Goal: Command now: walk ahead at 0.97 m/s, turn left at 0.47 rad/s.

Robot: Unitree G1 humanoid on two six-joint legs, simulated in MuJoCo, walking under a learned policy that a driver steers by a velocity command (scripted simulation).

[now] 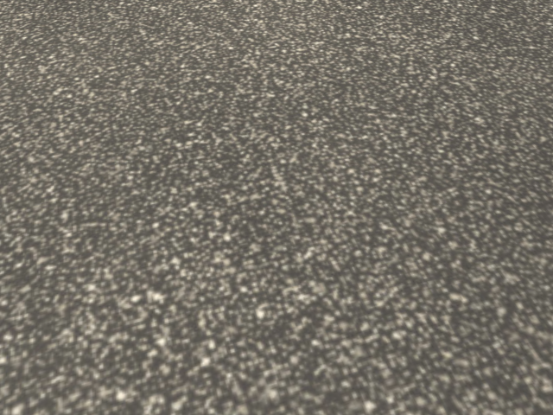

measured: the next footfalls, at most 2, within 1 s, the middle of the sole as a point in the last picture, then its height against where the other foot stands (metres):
left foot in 0.18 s outside the picture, level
right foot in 0.58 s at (314, 310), level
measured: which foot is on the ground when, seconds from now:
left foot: up 0.00-0.16, down 0.18-0.58, up 0.60-0.98, down 1.00-1.00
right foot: down 0.00-0.18, up 0.20-0.56, down 0.58-0.98, up 1.00-1.00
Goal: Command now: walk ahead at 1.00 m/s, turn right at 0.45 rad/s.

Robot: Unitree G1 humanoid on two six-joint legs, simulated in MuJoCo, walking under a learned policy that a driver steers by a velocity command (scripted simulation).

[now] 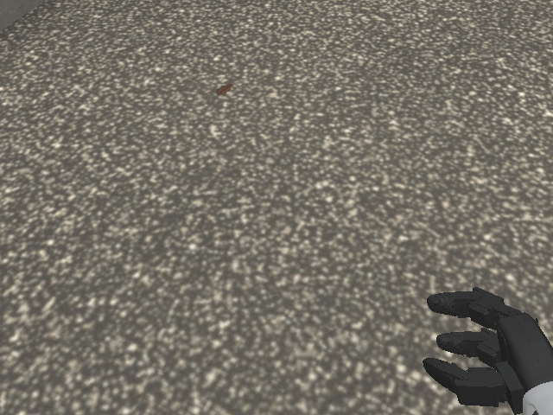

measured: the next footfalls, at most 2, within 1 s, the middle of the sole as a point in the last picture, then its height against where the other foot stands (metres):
right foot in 0.44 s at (388, 380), level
left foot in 0.90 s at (426, 232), level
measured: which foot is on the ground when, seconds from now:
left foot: down 0.00-0.44, up 0.46-0.88, down 0.90-1.00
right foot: up 0.00-0.42, down 0.44-0.90, up 0.92-1.00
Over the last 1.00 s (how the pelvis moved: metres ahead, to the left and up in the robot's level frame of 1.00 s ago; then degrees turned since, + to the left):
0.86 0.19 -0.02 36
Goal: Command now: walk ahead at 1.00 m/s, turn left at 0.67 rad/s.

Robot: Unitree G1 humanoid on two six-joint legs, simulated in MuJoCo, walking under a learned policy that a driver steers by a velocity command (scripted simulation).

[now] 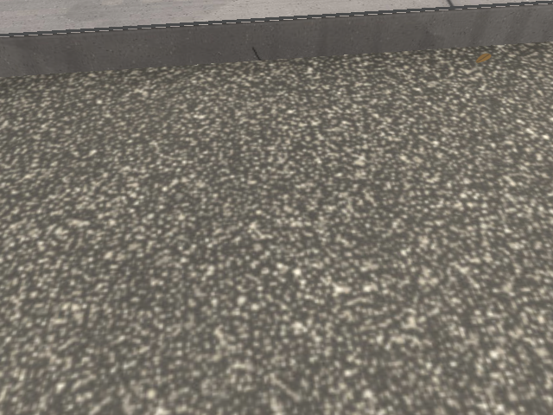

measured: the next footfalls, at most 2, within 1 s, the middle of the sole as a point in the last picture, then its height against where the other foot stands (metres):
right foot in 0.32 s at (329, 385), level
left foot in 0.70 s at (185, 307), level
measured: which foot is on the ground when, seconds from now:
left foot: down 0.00-0.34, up 0.36-0.68, down 0.70-1.00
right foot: up 0.00-0.30, down 0.32-0.70, up 0.72-1.00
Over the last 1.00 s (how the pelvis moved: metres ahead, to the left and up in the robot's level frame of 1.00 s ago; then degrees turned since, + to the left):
0.90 -0.24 0.01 -23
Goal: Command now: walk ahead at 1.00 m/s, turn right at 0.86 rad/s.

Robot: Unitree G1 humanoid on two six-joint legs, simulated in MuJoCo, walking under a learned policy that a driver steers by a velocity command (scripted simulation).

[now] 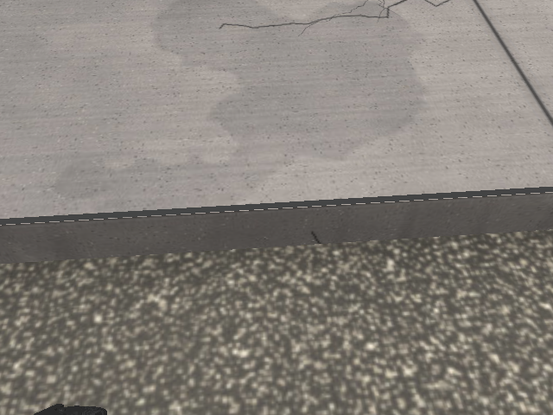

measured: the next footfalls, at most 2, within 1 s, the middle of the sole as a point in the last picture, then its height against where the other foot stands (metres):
right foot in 0.14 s outside the picture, level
left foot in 0.58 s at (292, 314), level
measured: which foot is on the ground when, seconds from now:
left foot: down 0.00-0.12, up 0.14-0.56, down 0.58-1.00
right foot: up 0.00-0.12, down 0.14-0.56, up 0.58-0.96, down 0.98-1.00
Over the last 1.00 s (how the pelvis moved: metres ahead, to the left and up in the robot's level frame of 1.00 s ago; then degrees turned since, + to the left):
0.89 0.15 0.01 2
